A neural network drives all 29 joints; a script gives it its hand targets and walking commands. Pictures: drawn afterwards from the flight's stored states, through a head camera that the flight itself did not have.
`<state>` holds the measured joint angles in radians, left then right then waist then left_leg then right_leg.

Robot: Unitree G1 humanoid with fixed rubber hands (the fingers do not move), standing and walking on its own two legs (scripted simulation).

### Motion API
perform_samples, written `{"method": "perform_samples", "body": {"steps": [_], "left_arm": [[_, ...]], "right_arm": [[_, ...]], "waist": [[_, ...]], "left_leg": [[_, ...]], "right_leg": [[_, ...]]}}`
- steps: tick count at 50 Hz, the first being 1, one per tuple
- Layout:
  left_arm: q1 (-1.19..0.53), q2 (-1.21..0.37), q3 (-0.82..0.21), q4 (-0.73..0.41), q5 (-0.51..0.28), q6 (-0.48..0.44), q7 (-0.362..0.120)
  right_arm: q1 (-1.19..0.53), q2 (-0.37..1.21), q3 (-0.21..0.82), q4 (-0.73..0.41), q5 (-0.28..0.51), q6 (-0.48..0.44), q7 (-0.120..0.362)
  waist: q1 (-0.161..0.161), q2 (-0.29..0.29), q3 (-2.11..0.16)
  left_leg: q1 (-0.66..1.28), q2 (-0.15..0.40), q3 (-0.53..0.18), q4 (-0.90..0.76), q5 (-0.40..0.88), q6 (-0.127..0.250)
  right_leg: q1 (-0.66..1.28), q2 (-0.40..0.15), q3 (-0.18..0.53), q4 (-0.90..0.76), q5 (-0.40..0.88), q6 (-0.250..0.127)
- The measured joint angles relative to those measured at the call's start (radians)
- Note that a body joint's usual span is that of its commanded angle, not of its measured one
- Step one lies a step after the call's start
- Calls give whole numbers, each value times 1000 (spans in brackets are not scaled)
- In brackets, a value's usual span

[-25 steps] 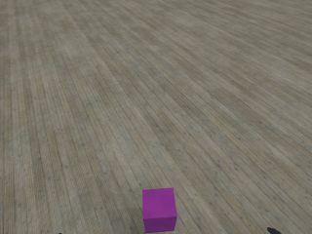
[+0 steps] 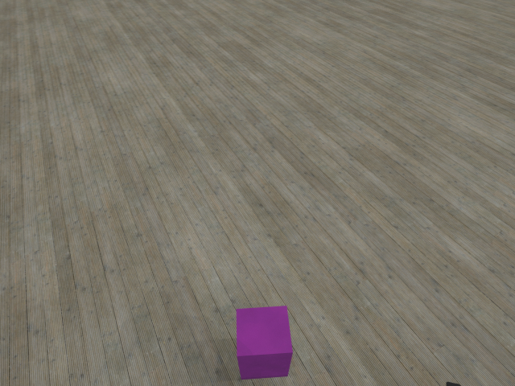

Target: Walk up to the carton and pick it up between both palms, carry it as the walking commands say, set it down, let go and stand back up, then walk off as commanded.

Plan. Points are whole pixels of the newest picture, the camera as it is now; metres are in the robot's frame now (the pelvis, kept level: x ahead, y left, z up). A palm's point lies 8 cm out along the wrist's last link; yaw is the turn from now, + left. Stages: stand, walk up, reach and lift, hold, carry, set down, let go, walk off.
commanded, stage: stand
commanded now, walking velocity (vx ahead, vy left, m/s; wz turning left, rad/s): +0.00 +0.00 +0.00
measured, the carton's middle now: (263, 344) +0.40 +0.00 -0.65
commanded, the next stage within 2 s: walk off in 0.22 s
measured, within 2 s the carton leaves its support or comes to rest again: neither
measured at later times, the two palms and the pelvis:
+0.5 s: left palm out of the picture +0.09 +0.31 -0.11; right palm out of the picture +0.08 -0.31 -0.11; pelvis +0.00 +0.00 +0.00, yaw +0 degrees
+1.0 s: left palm out of the picture +0.03 +0.42 -0.13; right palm out of the picture +0.02 -0.15 -0.13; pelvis -0.02 +0.12 -0.01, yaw +1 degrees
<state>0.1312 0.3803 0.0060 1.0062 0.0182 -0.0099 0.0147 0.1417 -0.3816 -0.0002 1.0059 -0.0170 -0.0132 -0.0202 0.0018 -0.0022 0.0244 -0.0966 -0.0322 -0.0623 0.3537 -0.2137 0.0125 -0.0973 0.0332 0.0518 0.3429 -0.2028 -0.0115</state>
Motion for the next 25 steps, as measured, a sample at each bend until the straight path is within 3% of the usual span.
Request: {"method": "perform_samples", "body": {"steps": [21,25], "left_arm": [[-16,7,-4,32,-4,0,-4],[-17,-9,-10,24,6,16,-3]], "right_arm": [[-12,-7,1,25,4,-1,2],[3,2,2,41,16,33,-8]], "waist": [[0,1,7],[12,4,4]], "left_leg": [[4,-1,0,-14,11,0],[-7,-4,1,-7,9,1]], "right_leg": [[4,-4,-1,-14,10,2],[-7,-7,0,-6,7,6]]}}
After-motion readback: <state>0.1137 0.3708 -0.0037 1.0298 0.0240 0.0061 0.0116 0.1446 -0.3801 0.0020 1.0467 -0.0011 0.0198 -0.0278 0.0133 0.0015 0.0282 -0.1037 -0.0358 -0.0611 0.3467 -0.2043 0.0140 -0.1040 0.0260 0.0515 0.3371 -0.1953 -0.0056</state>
